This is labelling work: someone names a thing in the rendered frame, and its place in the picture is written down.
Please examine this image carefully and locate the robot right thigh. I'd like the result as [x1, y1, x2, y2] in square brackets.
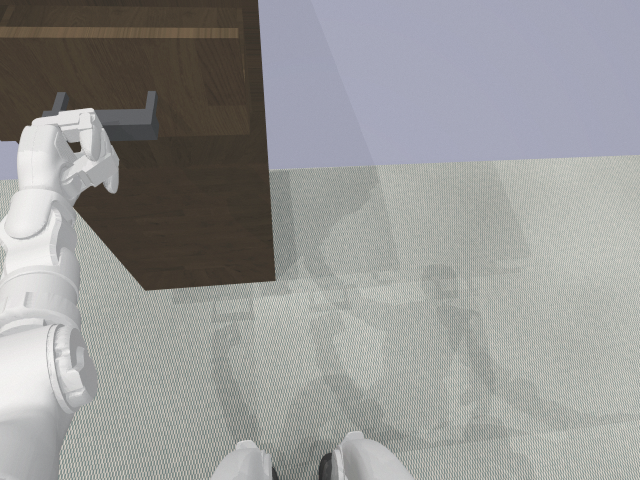
[332, 439, 415, 480]

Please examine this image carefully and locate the drawer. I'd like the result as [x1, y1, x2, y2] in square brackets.
[0, 5, 250, 141]

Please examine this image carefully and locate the robot thigh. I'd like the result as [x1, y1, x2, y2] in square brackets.
[210, 448, 272, 480]
[332, 439, 415, 480]

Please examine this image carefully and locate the robot left forearm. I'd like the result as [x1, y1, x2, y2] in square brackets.
[0, 189, 81, 337]

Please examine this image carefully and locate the robot left thigh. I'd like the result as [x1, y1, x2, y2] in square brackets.
[210, 448, 272, 480]

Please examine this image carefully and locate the left robot hand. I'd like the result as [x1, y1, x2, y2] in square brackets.
[17, 108, 119, 207]

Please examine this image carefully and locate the left robot upper arm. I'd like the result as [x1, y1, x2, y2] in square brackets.
[0, 324, 98, 480]

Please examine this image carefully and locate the handle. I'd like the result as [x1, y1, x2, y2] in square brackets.
[42, 91, 159, 142]

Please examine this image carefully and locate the cabinet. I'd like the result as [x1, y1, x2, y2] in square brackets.
[0, 0, 276, 291]

